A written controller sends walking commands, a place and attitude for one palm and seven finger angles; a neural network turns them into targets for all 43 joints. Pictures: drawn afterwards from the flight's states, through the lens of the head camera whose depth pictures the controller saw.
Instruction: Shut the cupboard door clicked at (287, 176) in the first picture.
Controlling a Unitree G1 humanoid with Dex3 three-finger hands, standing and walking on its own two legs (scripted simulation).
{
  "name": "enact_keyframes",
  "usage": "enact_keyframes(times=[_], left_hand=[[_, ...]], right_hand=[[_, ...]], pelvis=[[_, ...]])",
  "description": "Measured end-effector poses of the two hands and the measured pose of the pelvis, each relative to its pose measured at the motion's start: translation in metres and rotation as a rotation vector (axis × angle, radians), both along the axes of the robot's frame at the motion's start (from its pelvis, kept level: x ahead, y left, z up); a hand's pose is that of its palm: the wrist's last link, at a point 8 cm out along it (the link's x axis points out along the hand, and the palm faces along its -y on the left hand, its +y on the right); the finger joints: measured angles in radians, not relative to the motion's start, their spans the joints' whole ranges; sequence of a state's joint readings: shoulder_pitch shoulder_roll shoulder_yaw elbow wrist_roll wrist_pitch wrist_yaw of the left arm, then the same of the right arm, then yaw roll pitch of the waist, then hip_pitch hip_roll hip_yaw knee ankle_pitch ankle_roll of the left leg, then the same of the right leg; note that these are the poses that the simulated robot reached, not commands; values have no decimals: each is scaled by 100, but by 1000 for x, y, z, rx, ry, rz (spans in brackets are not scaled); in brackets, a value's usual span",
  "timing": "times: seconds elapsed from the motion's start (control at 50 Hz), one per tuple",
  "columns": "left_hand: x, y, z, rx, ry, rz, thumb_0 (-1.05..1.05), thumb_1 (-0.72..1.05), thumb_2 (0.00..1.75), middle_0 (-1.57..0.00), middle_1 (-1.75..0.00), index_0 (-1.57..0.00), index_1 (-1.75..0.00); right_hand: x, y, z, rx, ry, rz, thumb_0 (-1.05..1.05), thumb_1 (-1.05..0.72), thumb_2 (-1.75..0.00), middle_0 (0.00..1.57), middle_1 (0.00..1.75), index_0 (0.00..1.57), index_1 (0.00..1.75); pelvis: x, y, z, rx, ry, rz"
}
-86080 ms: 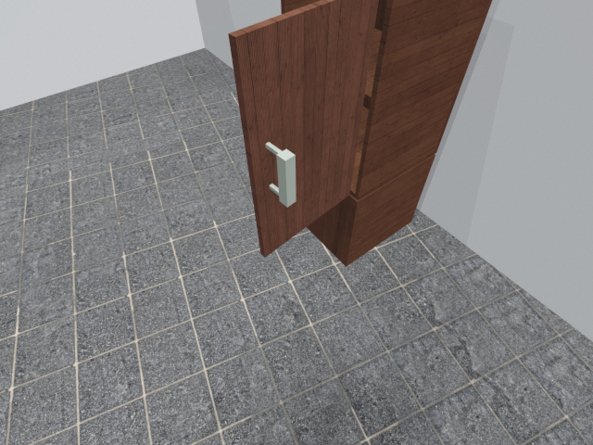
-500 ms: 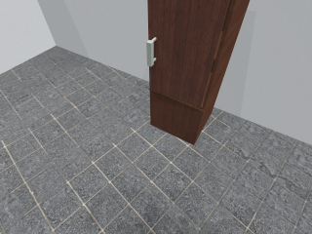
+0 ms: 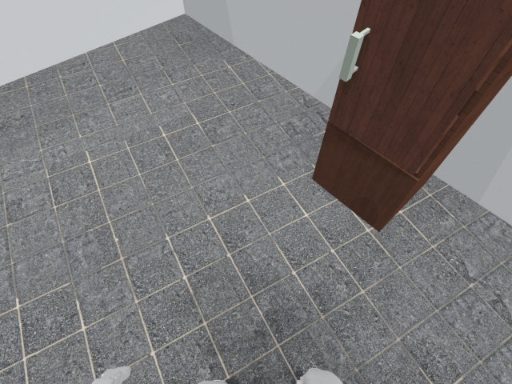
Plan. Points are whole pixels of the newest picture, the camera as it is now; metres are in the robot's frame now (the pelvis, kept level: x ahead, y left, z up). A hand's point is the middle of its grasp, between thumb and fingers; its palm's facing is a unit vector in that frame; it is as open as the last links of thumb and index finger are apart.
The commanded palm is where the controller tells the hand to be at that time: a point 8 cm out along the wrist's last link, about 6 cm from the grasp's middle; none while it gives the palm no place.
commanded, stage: walk to a spot facing it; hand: left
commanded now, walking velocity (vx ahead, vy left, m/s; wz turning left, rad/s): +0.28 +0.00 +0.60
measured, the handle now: (355, 54) +0.95 -0.26 -0.04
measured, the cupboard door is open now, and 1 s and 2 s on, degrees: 3 3 3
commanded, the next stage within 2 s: turn to face it in 0.70 s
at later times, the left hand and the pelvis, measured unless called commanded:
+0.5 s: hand out of the picture -0.01 +0.16 -0.17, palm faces +0.43 -0.87 -0.24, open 7.4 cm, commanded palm none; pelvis +0.10 +0.00 -0.01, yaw +23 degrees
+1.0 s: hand (108, 287) +0.30 +0.31 -0.16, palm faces +0.47 -0.86 -0.20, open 7.4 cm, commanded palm none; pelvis +0.29 +0.10 -0.01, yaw +28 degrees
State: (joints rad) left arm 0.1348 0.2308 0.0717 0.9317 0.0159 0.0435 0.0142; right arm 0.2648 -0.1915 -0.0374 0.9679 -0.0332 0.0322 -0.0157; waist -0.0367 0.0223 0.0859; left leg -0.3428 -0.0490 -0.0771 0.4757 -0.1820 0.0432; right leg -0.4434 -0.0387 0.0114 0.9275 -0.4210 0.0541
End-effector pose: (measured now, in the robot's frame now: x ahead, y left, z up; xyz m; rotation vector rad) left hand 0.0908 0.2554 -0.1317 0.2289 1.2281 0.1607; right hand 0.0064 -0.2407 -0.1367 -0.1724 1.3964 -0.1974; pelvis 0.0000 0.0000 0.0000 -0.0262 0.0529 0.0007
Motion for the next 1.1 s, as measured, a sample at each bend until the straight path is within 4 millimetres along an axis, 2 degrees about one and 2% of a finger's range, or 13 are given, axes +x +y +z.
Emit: enact_keyframes(times=[0.14, 0.22, 0.32, 0.44, 0.54, 0.6, 0.64, 0.68, 0.78, 0.86, 1.0, 1.04, 1.1], left_hand=[[-1, -19, 9, 25, -99, 64, 1, 91, 89, -20, -30, -20, -29], [-31, -31, 15, 29, -69, 163, 1, 91, 89, -20, -30, -21, -29], [-67, -43, 16, 8, 35, 269, 1, 90, 89, -20, -30, -21, -29], [-106, -53, 5, -38, 146, 433, 1, 90, 89, -20, -30, -21, -29], [-135, -50, -11, -90, 272, 559, 1, 90, 89, -21, -30, -21, -29], [-138, -33, -24, -119, 334, 598, 1, 90, 89, -21, -30, -21, -29], [-120, -13, -26, -108, 319, 606, 1, 90, 89, -21, -30, -21, -29], [-90, 10, -24, -84, 254, 601, 2, 91, 89, -20, -30, -20, -29], [6, 63, -9, -33, 31, 565, 1, 91, 89, -20, -30, -20, -29], [79, 88, 3, -16, -101, 538, 1, 91, 89, -20, -30, -20, -29], [176, 91, -3, -22, -148, 464, 1, 91, 89, -20, -30, -20, -29], [191, 85, -9, -31, -127, 442, 1, 91, 89, -20, -30, -20, -29], [197, 75, -10, -55, -74, 431, 0, 91, 89, -20, -30, -20, -29]], right_hand=[[39, -38, -13, 7, -32, 73, 1, -90, -90, 20, 30, 20, 30], [83, -52, -10, 4, -60, 151, 1, -91, -90, 20, 30, 20, 30], [151, -45, 2, 20, -132, 242, 1, -91, -90, 19, 30, 20, 30], [241, 3, 1, 40, -147, 424, 1, -91, -90, 19, 30, 19, 30], [327, 80, -7, 69, -226, 590, 1, -91, -90, 19, 30, 19, 30], [366, 120, -12, 77, -320, 639, 1, -91, -90, 19, 30, 20, 30], [376, 135, -9, 78, -333, 649, 0, -91, -90, 19, 30, 20, 30], [380, 144, -4, 71, -319, 652, 0, -91, -90, 19, 30, 20, 30], [375, 153, 2, 65, -230, 638, 0, -91, -90, 20, 30, 20, 30], [372, 150, 1, 61, -145, 601, 0, -91, -90, 20, 30, 20, 30], [384, 139, -20, 61, -36, 493, 1, -91, -90, 20, 30, 20, 30], [393, 135, -29, 61, -18, 456, 1, -91, -90, 20, 30, 20, 30], [408, 134, -27, 48, -14, 425, 1, -91, -90, 20, 30, 20, 30]], pelvis=[[13, -28, -9, 30, -1, 96], [27, -33, -3, 31, -22, 167], [52, -31, 5, 55, -20, 242], [84, -13, -1, 54, -20, 355], [117, 20, -17, 55, -17, 423], [135, 45, -32, 44, -24, 451], [145, 54, -30, 50, -33, 454], [156, 62, -24, 50, -35, 464], [188, 78, -8, 44, -36, 505], [219, 88, -2, 47, -35, 528], [285, 96, -13, 71, -49, 482], [299, 98, -18, 52, -54, 453], [309, 100, -14, 45, -56, 432]])
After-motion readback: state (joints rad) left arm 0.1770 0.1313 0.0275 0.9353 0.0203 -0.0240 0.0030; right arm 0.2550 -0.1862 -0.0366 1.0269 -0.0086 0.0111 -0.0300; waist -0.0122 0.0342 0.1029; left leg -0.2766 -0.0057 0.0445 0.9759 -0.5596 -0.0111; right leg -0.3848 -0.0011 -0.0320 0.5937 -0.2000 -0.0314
